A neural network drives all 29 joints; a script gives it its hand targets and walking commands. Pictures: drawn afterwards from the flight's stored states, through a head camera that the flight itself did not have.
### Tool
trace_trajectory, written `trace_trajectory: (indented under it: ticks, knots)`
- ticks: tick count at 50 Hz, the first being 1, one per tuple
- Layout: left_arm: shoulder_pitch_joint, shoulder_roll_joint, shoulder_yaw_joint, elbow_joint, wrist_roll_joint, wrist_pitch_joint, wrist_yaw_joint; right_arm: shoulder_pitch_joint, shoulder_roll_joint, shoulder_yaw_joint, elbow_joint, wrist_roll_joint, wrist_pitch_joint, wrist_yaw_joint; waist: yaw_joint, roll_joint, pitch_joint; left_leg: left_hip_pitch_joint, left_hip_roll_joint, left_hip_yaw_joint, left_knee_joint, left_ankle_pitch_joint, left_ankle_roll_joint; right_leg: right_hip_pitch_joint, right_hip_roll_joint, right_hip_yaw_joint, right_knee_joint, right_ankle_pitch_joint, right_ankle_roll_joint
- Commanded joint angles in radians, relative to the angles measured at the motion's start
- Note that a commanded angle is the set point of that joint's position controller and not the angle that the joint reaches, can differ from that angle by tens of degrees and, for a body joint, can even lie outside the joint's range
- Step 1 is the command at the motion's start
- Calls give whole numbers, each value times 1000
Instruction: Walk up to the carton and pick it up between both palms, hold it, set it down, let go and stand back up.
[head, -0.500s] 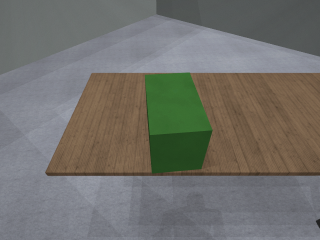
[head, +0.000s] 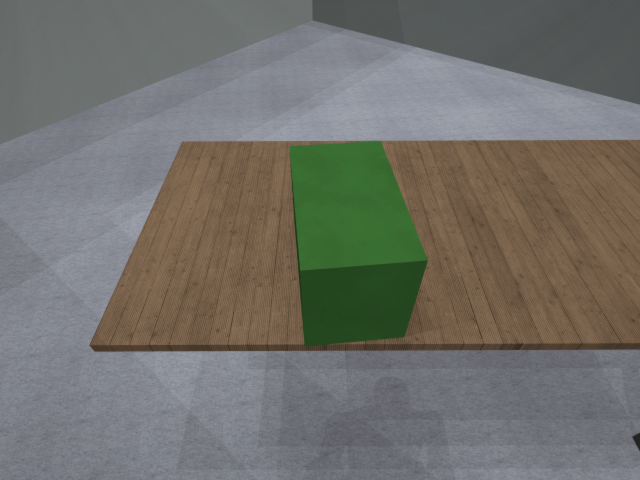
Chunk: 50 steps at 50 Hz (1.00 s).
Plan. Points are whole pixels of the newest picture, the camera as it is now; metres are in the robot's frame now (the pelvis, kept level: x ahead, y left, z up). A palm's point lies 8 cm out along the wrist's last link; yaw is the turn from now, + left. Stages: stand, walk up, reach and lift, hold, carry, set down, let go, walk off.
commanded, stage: stand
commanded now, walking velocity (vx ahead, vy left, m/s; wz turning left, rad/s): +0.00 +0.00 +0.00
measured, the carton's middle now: (344, 238) +0.49 -0.02 +0.02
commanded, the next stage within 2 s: none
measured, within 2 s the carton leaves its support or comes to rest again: neither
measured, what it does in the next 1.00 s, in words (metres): stands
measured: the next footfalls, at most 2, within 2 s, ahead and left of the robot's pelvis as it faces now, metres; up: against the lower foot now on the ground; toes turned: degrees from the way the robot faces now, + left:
none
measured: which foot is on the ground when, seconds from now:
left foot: down 0.00-1.00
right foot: down 0.00-1.00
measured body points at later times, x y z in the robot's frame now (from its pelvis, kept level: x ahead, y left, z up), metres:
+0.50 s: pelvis +0.00 +0.00 +0.00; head +0.00 +0.00 +0.45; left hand -0.02 +0.22 -0.16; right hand -0.01 -0.22 -0.16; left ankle +0.00 +0.11 -0.74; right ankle +0.00 -0.13 -0.74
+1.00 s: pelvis +0.00 +0.00 +0.00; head +0.00 +0.00 +0.45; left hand -0.01 +0.22 -0.16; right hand +0.00 -0.23 -0.15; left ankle +0.00 +0.11 -0.74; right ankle +0.00 -0.13 -0.74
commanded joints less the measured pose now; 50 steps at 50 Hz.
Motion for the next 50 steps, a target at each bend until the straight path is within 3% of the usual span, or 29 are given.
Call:
trace_trajectory:
  ticks: [1, 3, 4, 5, 7, 8, 9, 11, 16, 17, 18, 19, 22, 24, 25, 27, 29, 32, 34, 35, 37, 38, 39, 40, 43, 45, 46, 47, 50]
  knots:
    - [72, 86, 22, -16, -3, -9, 3, 83, -70, -9, -12, -1, -12, -8, -3, 2, 62, -10, 96, -107, -98, 62, 30, -25, -69, 83, -90, 65, -34]
    - [59, 86, 17, -24, 3, -11, 4, 82, -107, -18, -30, 3, -14, -1, -7, 11, 86, -30, 88, -97, -105, 81, 26, -19, -77, 79, -82, 81, -37]
    - [79, 72, 20, -17, -3, -12, 2, 70, -66, -3, -14, -5, -9, -7, 14, 1, 92, -28, 91, -99, -111, 82, 31, -19, -78, 86, -78, 92, -38]
    - [71, 57, 6, 1, -2, -9, 2, 86, -79, -6, -8, 6, -13, -7, -6, 9, 80, -8, 90, -98, -103, 76, 27, -28, -74, 82, -87, 90, -36]
    - [79, 80, 17, -16, -2, -14, 4, 55, -99, -12, -25, 1, -12, -3, 13, 32, 76, -17, 85, -93, -105, 91, 29, -10, -72, 73, -81, 82, -33]
    - [79, 90, 19, -11, -1, -14, 5, 59, -84, -5, -17, 0, -11, -5, 7, 12, 98, -8, 91, -94, -114, 125, 24, -30, -75, 78, -73, 99, -32]
    - [99, 78, 17, -1, -3, -10, 7, 72, -85, -6, -15, -1, -11, -5, 9, 36, 75, -9, 98, -95, -109, 89, 32, -2, -82, 81, -86, 98, -28]
    - [69, 75, 16, -17, 1, -9, 6, 77, -96, -7, -23, 6, -12, -11, 8, -7, 83, -14, 97, -100, -109, 108, 23, 0, -78, 76, -83, 111, -25]
    - [57, 67, 12, -15, -7, -6, 5, 65, -96, -7, -20, 2, -10, -7, -9, 41, 124, -20, 86, -90, -125, 50, 20, -24, -74, 86, -98, 69, -27]
    - [59, 59, 7, -12, -9, -6, 1, 79, -90, -8, -10, 6, -11, -10, -3, 8, 109, -10, 94, -104, -124, 57, 19, -28, -72, 72, -98, 67, -27]
    - [71, 76, 14, -8, -5, -6, 4, 73, -96, -8, -17, 10, -13, -6, -11, 31, 124, -10, 89, -103, -122, 25, 23, -44, -71, 83, -103, 52, -31]
    - [68, 91, 16, -9, -7, -3, 4, 98, -93, -10, -11, 9, -14, -7, -14, -5, 110, -8, 89, -100, -130, 26, 21, -41, -72, 77, -94, 57, -30]
    - [73, 79, 16, -8, -4, -3, 4, 81, -103, -12, -11, 0, -9, -9, 1, 25, 108, -21, 92, -104, -130, 33, 25, -26, -77, 79, -94, 45, -30]
    - [68, 77, 15, -8, -5, -4, 8, 76, -108, -15, -21, 5, -10, -11, -8, 19, 102, -10, 86, -100, -127, 56, 18, -23, -77, 80, -94, 62, -31]
    - [94, 63, 11, -5, -6, -4, 6, 76, -96, -10, -10, 3, -9, -11, 11, 12, 86, -23, 91, -108, -122, 46, 27, -3, -73, 75, -101, 56, -33]
    - [65, 82, 16, -10, 0, -9, 4, 58, -78, -5, -21, -2, -12, -9, 8, -23, 86, 5, 92, -102, -120, 83, 19, -22, -73, 72, -87, 72, -30]
    - [55, 60, 11, -19, -4, -4, 10, 55, -104, -10, -22, 1, -11, -11, 7, 34, 77, -11, 83, -84, -111, 74, 18, 0, -78, 75, -97, 83, -32]
    - [42, 98, 25, -33, -2, -11, 4, 58, -87, -3, -25, -1, -10, -6, 2, 10, 81, 3, 86, -85, -111, 59, 22, -10, -76, 82, -106, 71, -36]
    - [86, 69, 12, -9, -6, -1, 4, 88, -95, -4, -12, 2, -9, -12, 1, 35, 121, -6, 89, -94, -121, 48, 22, -27, -75, 79, -102, 41, -34]
    - [93, 78, 13, -12, -9, -5, 1, 82, -110, -6, -6, 5, -5, -15, 9, 0, 79, -12, 88, -95, -121, 34, 21, 2, -72, 72, -97, 58, -31]
    - [63, 61, 5, -10, -8, -4, 7, 81, -94, -3, -13, 8, -7, -11, -13, 0, 84, 2, 87, -95, -117, 48, 26, -22, -78, 76, -104, 60, -37]
    - [69, 98, 20, -21, -4, -7, 8, 67, -97, -5, -16, 1, -9, -8, 0, 23, 96, -14, 84, -103, -122, 43, 22, -15, -73, 81, -99, 49, -33]
    - [75, 111, 26, -28, -2, -10, 6, 61, -119, -7, -24, -2, -9, -11, 12, -23, 105, -15, 90, -98, -118, 53, 22, -11, -79, 79, -96, 66, -32]
    - [72, 90, 17, -21, -5, -10, 8, 50, -89, 0, -18, -1, -11, -11, 9, 23, 88, 7, 92, -91, -118, 71, 18, -23, -82, 82, -93, 61, -35]
    - [60, 83, 14, -24, 0, -8, 3, 50, -129, -13, -31, 7, -18, -6, 3, -7, 91, -14, 84, -104, -118, 53, 26, 3, -77, 72, -100, 79, -38]
    - [55, 106, 17, -28, -3, -11, 5, 51, -121, -15, -30, 6, -18, -4, -12, 18, 98, -1, 91, -96, -122, 62, 18, -22, -77, 78, -98, 66, -31]
    - [67, 100, 18, -25, -6, -12, 4, 57, -116, -12, -23, -3, -15, -2, 10, 26, 87, -7, 90, -97, -117, 88, 25, 3, -81, 73, -93, 85, -33]
    - [76, 109, 20, -18, -7, -11, 7, 69, -103, -6, -17, 3, -14, -5, -3, 25, 89, 7, 84, -98, -115, 90, 24, -3, -74, 83, -93, 88, -36]
    - [75, 96, 17, -16, -3, -9, 4, 49, -107, -6, -28, 6, -12, -4, 11, -22, 102, 1, 84, -102, -115, 79, 17, -8, -77, 64, -103, 68, -29]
